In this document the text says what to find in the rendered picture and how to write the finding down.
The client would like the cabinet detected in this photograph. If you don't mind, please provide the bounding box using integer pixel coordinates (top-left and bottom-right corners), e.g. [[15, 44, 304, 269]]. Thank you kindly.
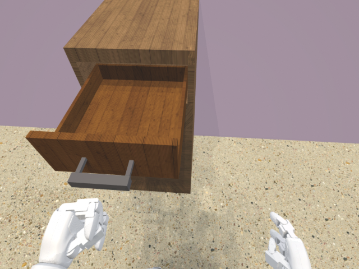
[[63, 0, 199, 194]]

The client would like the handle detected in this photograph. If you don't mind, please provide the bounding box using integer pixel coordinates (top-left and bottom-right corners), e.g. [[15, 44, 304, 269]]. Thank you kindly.
[[67, 157, 134, 191]]

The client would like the robot right hand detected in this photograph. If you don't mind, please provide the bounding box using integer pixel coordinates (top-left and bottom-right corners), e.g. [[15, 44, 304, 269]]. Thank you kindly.
[[265, 212, 312, 269]]

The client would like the drawer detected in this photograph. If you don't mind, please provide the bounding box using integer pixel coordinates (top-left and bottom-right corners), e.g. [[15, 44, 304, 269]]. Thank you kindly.
[[25, 63, 188, 179]]

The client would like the robot left hand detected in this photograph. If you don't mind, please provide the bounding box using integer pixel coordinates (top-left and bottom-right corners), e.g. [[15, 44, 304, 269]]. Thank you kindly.
[[39, 198, 109, 268]]

